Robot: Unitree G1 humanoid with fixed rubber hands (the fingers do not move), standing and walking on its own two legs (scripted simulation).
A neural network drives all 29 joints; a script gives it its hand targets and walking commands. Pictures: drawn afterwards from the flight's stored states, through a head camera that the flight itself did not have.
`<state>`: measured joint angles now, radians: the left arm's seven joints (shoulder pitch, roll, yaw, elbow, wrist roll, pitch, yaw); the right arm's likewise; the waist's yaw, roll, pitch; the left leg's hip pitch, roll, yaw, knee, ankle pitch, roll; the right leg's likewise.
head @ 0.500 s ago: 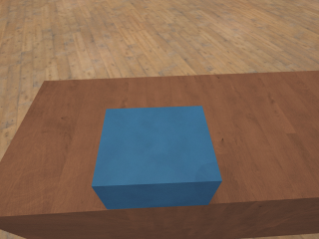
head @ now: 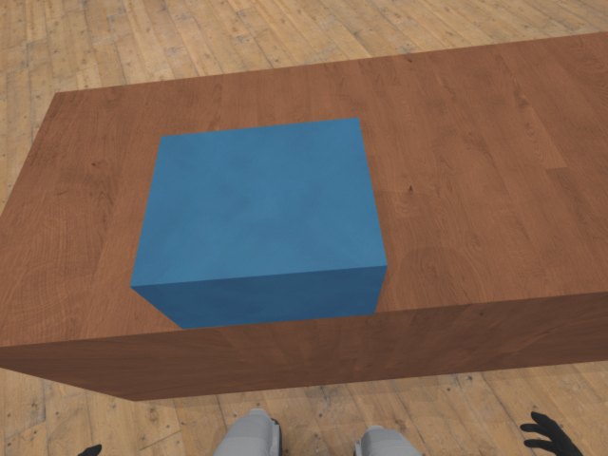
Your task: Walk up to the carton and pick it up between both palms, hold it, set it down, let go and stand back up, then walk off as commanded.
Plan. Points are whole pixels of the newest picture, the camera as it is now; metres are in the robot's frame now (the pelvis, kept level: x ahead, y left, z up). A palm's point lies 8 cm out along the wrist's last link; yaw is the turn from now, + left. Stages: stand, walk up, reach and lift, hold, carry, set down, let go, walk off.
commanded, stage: walk off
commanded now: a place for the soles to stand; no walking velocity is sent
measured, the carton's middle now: (268, 225) +0.43 +0.06 -0.01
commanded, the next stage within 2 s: stand in 1.86 s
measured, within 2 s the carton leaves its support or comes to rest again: neither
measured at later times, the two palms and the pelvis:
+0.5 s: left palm out of the picture -0.05 +0.35 -0.10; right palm out of the picture -0.02 -0.29 -0.10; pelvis -0.14 +0.02 +0.00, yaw +2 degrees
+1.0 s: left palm out of the picture -0.19 +0.30 -0.07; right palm out of the picture -0.20 -0.32 -0.10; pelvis -0.30 +0.00 +0.01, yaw -1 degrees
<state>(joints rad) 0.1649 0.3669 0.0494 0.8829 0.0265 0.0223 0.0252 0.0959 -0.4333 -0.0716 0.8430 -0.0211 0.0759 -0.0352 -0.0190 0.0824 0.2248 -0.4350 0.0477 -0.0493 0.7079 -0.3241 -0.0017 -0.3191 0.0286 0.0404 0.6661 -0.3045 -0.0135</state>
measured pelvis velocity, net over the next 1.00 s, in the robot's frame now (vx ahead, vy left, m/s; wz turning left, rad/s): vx -0.30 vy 0.00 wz -0.02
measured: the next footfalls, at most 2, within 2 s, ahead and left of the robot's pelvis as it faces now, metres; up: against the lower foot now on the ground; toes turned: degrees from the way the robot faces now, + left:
left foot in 0.46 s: -0.12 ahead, +0.15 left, +0.00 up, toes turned -1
right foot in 0.86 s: -0.24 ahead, -0.11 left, +0.00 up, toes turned +4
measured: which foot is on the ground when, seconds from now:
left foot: up 0.00-0.44, down 0.46-0.88, up 0.90-1.00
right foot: down 0.00-0.46, up 0.48-0.84, down 0.86-1.00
